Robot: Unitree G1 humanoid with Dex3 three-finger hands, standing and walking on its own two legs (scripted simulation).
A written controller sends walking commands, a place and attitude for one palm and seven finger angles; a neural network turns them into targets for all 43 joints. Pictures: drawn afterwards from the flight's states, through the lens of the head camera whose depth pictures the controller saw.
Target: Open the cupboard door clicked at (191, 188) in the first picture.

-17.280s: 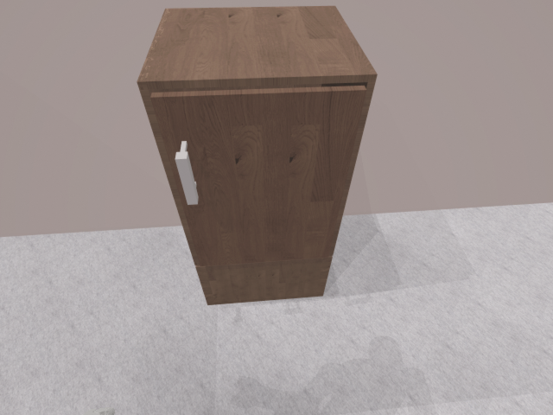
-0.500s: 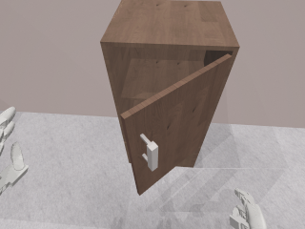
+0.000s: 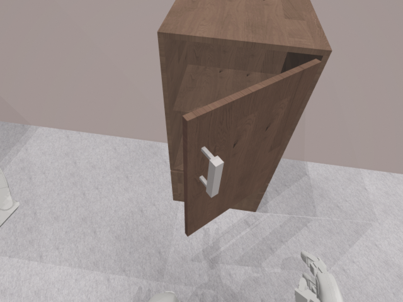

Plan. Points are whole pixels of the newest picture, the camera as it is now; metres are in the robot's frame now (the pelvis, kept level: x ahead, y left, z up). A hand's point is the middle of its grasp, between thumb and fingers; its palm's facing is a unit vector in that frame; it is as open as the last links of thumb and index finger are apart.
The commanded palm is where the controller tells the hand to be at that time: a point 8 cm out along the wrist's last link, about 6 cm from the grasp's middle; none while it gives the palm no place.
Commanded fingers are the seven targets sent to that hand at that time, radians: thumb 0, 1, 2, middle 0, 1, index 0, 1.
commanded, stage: step back with the hand held close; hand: left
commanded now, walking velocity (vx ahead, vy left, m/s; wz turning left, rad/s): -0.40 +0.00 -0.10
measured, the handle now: (208, 172) +0.41 +0.01 -0.01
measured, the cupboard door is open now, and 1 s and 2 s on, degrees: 43 43 43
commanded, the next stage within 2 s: stop stepping back and stand still in 0.38 s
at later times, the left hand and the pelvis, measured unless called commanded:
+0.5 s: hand out of the picture +0.14 +0.24 +0.19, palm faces +0.35 -0.84 -0.41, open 7.4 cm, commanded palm +0.07 +0.29 +0.19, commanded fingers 0.00 0.90 0.90 -0.20 -0.30 -0.20 -0.30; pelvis -0.09 +0.00 +0.02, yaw -4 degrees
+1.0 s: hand out of the picture +0.06 +0.20 +0.17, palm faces +0.31 -0.85 -0.44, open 7.4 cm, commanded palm -0.01 +0.26 +0.19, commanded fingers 0.00 0.90 0.90 -0.20 -0.30 -0.20 -0.30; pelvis -0.18 -0.03 +0.00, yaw -6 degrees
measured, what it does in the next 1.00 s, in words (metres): walks backwards: right foot, then left foot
